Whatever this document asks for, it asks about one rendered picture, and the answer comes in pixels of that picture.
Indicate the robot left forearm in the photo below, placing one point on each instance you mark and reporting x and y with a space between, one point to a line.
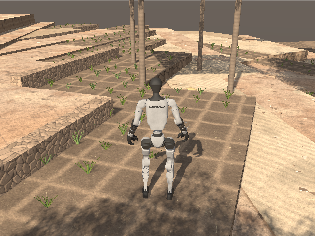
132 129

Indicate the robot right forearm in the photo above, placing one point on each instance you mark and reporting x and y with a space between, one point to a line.
182 127

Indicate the robot right shin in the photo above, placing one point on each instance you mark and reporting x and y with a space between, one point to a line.
170 176

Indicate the robot right upper arm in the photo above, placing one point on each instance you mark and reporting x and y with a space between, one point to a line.
175 111

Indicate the left robot hand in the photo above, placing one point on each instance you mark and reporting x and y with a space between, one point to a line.
131 138

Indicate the right robot foot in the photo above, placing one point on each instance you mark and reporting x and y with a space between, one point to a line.
170 195

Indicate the robot left upper arm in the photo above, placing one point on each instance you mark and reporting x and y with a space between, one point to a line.
138 112

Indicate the right robot hand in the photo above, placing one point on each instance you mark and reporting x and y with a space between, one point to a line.
183 135

